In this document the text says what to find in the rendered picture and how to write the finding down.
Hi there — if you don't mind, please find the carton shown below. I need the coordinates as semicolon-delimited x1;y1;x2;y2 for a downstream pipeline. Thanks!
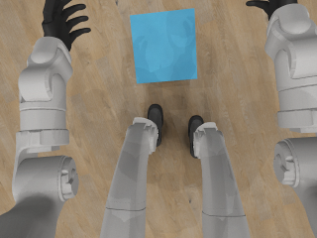
130;8;197;84

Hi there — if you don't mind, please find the left robot hand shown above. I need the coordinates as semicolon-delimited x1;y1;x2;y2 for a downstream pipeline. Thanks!
42;0;91;52

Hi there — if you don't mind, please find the right robot forearm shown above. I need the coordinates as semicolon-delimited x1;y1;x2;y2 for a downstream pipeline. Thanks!
264;3;317;137

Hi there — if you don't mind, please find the left robot thigh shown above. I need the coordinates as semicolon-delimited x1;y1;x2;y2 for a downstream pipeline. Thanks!
99;122;157;238

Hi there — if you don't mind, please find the robot left upper arm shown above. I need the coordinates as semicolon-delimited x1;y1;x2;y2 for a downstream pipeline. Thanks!
0;155;79;238

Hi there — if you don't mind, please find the left robot forearm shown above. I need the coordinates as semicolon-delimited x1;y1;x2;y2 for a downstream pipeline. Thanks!
12;36;73;201

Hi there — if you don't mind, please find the robot right upper arm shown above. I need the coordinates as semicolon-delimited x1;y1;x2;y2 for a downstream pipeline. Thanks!
273;136;317;238

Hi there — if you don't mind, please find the robot left shin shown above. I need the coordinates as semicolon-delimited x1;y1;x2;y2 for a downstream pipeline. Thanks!
126;117;159;142

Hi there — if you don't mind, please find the right robot hand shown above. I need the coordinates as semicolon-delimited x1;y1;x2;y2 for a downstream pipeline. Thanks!
246;0;298;20

